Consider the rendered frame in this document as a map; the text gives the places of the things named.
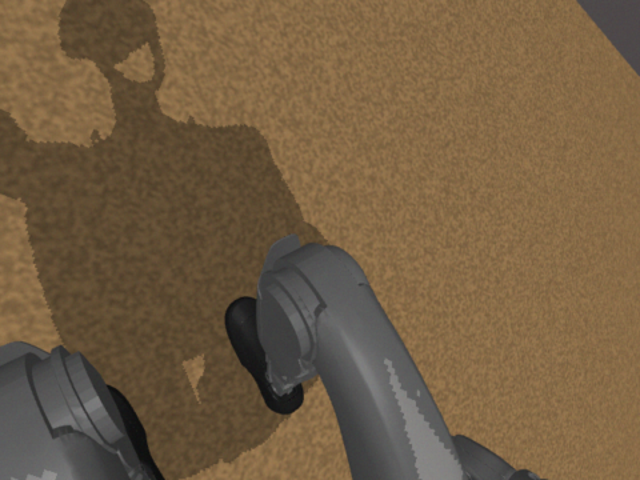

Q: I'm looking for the right robot foot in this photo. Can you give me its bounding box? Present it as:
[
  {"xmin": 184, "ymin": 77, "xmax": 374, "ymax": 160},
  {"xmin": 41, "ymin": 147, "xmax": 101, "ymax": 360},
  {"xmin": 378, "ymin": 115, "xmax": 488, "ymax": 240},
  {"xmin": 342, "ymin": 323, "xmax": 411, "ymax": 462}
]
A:
[{"xmin": 225, "ymin": 296, "xmax": 304, "ymax": 415}]

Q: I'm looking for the left robot foot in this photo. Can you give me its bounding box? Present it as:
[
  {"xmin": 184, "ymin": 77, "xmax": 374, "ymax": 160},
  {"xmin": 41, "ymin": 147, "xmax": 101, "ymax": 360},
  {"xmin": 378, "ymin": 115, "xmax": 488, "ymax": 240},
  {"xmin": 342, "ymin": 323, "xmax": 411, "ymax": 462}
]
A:
[{"xmin": 106, "ymin": 384, "xmax": 165, "ymax": 480}]

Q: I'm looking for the right robot hand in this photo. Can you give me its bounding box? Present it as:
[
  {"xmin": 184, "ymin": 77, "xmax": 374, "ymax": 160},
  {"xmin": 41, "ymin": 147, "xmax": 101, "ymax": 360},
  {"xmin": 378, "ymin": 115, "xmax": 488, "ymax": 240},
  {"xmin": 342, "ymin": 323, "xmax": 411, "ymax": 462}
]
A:
[{"xmin": 451, "ymin": 435, "xmax": 517, "ymax": 480}]

